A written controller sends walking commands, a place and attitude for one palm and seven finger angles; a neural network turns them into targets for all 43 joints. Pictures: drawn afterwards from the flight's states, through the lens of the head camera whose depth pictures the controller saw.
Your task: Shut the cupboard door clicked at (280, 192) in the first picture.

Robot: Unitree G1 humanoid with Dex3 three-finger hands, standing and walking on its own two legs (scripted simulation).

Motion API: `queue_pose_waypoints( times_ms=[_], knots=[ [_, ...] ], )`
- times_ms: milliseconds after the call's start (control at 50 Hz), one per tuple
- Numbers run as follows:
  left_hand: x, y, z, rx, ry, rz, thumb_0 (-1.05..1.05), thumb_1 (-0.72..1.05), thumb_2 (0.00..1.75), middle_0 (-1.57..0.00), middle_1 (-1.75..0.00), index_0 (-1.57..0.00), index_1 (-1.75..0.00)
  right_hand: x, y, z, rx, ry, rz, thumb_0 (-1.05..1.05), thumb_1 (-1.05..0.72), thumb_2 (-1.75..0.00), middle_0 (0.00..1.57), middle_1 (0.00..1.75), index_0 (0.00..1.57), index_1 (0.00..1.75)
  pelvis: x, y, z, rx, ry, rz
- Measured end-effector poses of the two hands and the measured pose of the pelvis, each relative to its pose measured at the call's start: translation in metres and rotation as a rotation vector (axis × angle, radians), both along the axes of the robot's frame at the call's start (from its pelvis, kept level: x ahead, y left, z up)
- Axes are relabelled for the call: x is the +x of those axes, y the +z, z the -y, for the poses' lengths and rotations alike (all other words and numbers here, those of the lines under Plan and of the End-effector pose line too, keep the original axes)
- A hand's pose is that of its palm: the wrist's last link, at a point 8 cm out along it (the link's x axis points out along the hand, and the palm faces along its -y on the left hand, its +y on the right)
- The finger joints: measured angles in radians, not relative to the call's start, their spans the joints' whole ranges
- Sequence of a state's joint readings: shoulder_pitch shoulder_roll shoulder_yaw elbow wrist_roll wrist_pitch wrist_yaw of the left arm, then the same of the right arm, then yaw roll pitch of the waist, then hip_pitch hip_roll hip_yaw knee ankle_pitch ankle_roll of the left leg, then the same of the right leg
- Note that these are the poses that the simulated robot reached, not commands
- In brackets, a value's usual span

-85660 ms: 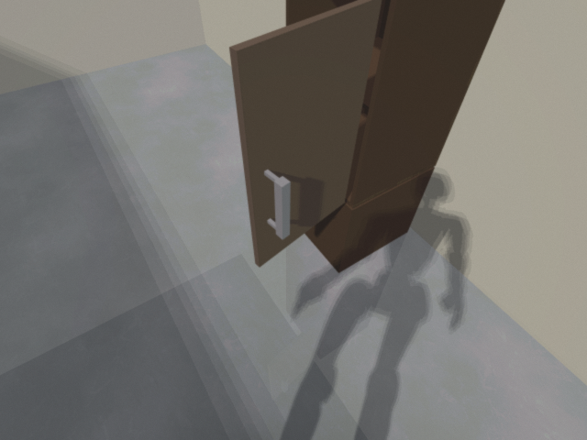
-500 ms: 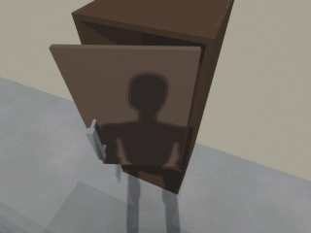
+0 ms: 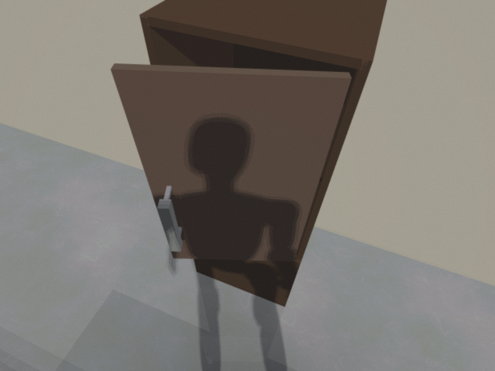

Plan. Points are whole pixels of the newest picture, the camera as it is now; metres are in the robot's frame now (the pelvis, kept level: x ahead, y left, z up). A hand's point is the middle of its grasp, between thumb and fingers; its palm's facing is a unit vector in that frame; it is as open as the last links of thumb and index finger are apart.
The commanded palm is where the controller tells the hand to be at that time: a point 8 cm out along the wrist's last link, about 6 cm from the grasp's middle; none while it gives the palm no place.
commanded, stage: raise the hand and make a fist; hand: left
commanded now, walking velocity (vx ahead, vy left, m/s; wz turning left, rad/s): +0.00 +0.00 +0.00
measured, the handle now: (172, 219) +0.44 +0.20 -0.10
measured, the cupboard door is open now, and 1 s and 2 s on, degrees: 21 21 21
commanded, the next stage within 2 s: bring the fist close to the handle in 1.90 s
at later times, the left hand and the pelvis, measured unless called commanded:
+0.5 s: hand out of the picture +0.10 +0.19 -0.09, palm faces +0.17 -0.98 -0.01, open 5.7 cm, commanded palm +0.11 +0.23 -0.07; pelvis -0.06 -0.02 -0.12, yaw +6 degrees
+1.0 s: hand (140, 347) +0.17 +0.19 -0.07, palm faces +0.03 -1.00 -0.03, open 3.5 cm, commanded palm +0.14 +0.24 -0.07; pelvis -0.02 -0.01 -0.12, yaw +5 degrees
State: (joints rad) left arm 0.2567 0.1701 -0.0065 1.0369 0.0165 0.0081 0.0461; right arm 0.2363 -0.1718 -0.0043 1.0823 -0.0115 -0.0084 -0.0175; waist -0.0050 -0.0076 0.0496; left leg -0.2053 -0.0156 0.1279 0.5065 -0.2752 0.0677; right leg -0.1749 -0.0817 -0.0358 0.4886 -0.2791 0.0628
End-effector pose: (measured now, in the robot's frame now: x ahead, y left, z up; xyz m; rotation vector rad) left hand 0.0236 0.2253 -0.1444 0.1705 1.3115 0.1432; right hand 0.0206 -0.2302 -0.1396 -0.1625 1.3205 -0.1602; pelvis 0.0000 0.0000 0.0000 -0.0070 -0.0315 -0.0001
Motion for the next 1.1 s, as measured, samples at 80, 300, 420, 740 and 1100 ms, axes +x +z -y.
queue_pose_waypoints(
  times_ms=[80, 300, 420, 740, 1100],
  knots=[
    [0.056, 0.055, -0.020, 0.045, 0.101, 0.467, 0.02, 0.91, 0.90, -0.21, -0.31, -0.21, -0.31, 0.010, 0.013, 0.003, -0.050, 0.034, 0.231, 0.01, -0.92, -0.89, 0.20, 0.30, 0.21, 0.30, -0.012, -0.008, 0.001, 0.007, 0.038, -0.005],
    [0.124, 0.114, 0.017, -0.172, -0.112, 1.359, 0.01, 0.91, 0.90, -0.32, -0.44, -0.32, -0.44, 0.106, 0.018, 0.018, -0.044, 0.236, 0.735, 0.01, -0.90, -0.89, 0.20, 0.30, 0.21, 0.30, -0.050, -0.068, 0.011, 0.013, 0.069, -0.183],
    [0.063, 0.035, -0.001, -0.157, -0.017, 1.178, 0.01, 0.90, 0.90, -0.43, -0.55, -0.43, -0.56, 0.150, 0.012, 0.015, -0.085, 0.355, 0.833, 0.01, -0.90, -0.89, 0.20, 0.30, 0.20, 0.30, -0.058, -0.110, 0.020, -0.018, 0.085, -0.247],
    [0.126, 0.060, 0.008, -0.237, -0.149, 1.134, 0.02, 0.90, 0.90, -0.72, -0.87, -0.72, -0.87, 0.148, -0.042, -0.032, 0.058, 0.264, 0.692, 0.01, -0.90, -0.89, 0.21, 0.31, 0.21, 0.30, -0.039, -0.117, 0.014, -0.061, 0.085, -0.337],
    [0.132, 0.061, -0.009, -0.190, -0.158, 1.196, 0.02, 0.90, 0.90, -1.05, -1.23, -1.05, -1.23, 0.165, -0.044, -0.002, -0.061, 0.258, 0.647, 0.01, -0.90, -0.89, 0.20, 0.30, 0.21, 0.30, -0.021, -0.123, 0.006, -0.070, 0.082, -0.382]
  ],
)
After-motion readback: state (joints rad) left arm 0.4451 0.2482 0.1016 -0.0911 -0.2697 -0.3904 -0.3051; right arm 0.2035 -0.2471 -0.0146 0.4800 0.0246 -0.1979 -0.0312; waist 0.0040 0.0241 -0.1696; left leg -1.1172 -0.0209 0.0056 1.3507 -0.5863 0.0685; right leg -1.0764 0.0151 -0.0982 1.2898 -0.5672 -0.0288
